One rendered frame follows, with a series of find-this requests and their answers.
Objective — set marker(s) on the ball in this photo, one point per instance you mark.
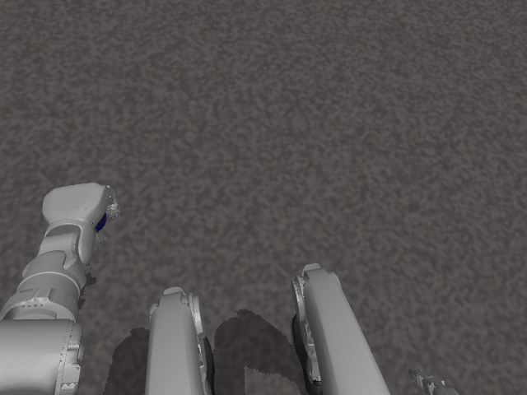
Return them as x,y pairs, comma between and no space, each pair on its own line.
101,223

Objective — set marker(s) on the right robot hand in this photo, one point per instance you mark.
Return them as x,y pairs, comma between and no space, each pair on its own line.
430,382

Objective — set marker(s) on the left robot hand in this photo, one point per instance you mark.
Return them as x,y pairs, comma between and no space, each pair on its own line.
82,202

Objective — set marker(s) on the left robot arm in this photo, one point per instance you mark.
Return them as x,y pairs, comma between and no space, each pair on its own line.
40,339

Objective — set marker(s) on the right robot foot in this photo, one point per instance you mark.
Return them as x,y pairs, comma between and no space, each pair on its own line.
313,387

